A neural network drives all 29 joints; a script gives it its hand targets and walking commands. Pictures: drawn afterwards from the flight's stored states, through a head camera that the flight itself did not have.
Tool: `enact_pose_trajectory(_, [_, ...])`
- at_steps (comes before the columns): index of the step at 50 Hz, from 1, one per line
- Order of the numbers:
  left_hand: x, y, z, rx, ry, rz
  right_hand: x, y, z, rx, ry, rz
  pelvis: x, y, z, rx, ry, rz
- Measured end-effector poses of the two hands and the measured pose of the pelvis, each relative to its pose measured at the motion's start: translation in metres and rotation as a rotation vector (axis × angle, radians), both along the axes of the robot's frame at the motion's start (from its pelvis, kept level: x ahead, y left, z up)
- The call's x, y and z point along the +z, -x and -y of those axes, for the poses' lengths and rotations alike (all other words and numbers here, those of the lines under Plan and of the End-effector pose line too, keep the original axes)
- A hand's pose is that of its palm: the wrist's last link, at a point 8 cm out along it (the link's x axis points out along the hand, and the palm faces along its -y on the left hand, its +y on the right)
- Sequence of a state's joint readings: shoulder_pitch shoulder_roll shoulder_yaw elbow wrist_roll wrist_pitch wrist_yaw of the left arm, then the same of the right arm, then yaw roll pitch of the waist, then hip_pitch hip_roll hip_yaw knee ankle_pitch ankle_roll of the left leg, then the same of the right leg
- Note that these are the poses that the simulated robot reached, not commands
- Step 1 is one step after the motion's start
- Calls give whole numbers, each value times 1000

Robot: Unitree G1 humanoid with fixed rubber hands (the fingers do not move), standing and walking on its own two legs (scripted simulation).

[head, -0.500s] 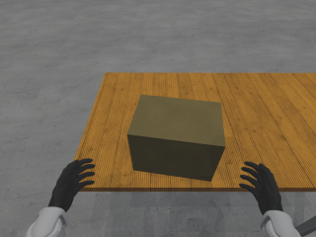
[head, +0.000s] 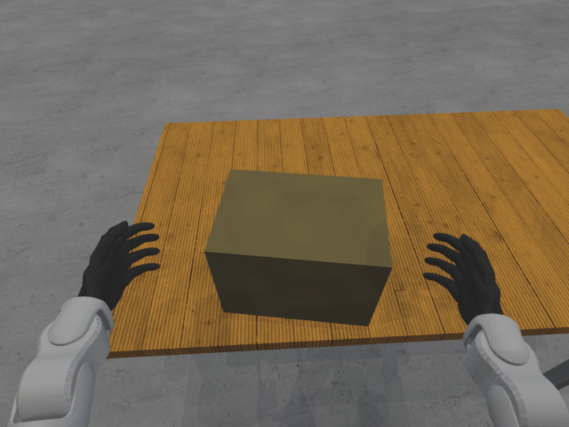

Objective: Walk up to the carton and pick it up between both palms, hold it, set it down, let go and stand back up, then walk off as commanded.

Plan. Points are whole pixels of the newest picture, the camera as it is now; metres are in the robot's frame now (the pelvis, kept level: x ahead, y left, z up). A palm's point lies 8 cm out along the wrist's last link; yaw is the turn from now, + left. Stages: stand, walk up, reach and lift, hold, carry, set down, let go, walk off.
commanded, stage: reach and lift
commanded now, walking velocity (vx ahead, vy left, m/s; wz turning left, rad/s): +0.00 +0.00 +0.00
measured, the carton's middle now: (299, 248) +0.40 -0.01 +0.00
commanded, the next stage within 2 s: none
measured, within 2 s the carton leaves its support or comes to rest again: neither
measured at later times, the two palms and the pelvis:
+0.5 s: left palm (116, 208) +0.36 +0.23 +0.15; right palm (483, 239) +0.32 -0.23 +0.12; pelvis -0.02 +0.00 +0.00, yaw +0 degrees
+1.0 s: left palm (130, 154) +0.42 +0.22 +0.19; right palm (451, 179) +0.40 -0.21 +0.16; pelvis -0.02 +0.00 +0.00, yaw +3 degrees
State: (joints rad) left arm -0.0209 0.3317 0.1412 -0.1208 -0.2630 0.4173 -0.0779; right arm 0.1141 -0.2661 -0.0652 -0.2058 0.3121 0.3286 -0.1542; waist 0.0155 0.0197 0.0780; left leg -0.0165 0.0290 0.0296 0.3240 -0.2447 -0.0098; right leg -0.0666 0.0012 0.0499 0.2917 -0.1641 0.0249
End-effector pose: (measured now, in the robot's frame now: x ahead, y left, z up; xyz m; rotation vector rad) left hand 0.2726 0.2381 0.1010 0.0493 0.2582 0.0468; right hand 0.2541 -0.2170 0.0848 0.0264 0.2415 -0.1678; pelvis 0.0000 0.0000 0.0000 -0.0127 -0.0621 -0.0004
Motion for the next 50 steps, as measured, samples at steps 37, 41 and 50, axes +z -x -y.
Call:
enact_pose_trajectory(37, [64, -120, 16, -2, 28, -2, 55, -106, 7, -4, -17, 0, -1, 24, 2, 30, -1, -92])
enact_pose_trajectory(41, [70, -130, 18, -5, 22, 4, 59, -120, -1, 4, -20, -5, -1, 22, 3, 35, 1, -102])
enact_pose_trajectory(50, [85, -149, 18, -2, 6, 19, 70, -143, -8, -3, -23, -5, -1, 18, 5, 46, 8, -117])
